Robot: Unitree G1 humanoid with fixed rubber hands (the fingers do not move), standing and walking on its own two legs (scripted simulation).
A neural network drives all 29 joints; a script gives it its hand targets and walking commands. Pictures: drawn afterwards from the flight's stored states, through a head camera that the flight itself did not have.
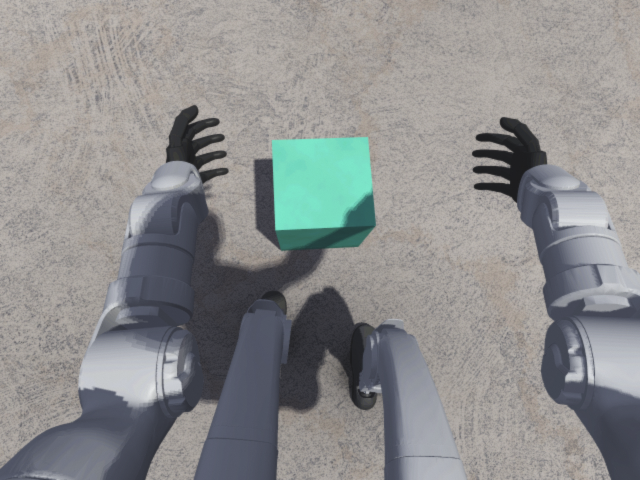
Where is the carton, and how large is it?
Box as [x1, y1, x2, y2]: [272, 137, 375, 250]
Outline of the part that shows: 367,137 272,140 275,230 281,250 358,246 375,225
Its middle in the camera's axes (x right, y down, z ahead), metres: +0.00 -0.10 +0.94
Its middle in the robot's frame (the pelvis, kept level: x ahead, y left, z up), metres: +0.56 +0.05 -0.52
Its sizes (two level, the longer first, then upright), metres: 0.210 0.200 0.250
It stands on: the floor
